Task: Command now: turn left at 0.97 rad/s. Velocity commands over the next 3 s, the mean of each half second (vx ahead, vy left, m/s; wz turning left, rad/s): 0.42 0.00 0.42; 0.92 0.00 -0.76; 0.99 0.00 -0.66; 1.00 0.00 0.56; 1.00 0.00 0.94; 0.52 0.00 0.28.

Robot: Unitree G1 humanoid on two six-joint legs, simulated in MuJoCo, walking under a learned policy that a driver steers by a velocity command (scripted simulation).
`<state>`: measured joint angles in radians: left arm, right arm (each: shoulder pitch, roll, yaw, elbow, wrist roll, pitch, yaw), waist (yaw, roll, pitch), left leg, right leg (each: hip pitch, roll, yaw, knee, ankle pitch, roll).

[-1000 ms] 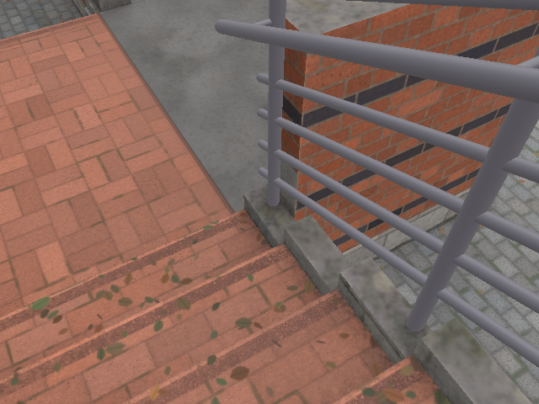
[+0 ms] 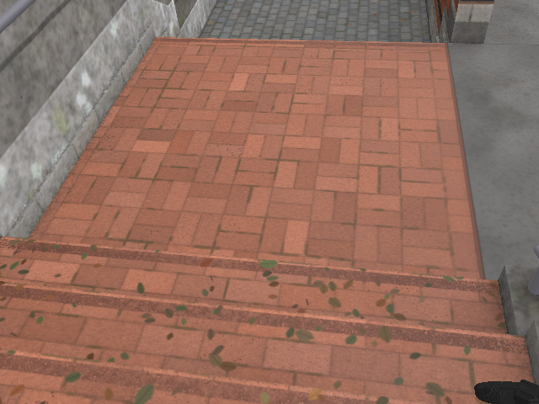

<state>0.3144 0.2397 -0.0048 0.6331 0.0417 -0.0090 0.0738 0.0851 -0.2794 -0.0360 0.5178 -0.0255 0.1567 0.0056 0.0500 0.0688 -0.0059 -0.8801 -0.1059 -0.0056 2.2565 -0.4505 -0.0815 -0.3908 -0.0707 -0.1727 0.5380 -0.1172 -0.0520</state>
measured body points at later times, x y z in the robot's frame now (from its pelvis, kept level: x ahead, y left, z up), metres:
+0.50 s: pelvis +0.03 +0.07 +0.13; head +0.02 +0.10 +0.58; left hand +0.10 +0.37 +0.01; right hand +0.09 -0.21 +0.02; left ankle -0.13 +0.12 -0.57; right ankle +0.20 -0.05 -0.53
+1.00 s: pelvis +0.36 +0.08 -0.05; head +0.36 +0.09 +0.40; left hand +0.40 +0.34 -0.18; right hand +0.48 -0.20 -0.14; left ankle +0.58 +0.23 -0.73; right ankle +0.18 +0.03 -0.72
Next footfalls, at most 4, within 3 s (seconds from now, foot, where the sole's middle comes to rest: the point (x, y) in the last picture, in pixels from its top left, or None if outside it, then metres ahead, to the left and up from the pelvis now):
0.16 left None -0.09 0.13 -0.61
0.74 right None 0.22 0.03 -0.76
1.10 left None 0.59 0.21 -0.91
1.54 right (378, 352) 0.86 -0.21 -1.06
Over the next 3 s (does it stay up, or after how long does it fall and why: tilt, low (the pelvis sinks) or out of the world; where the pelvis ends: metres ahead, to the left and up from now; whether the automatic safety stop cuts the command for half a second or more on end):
stays up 1.84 -0.33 -0.58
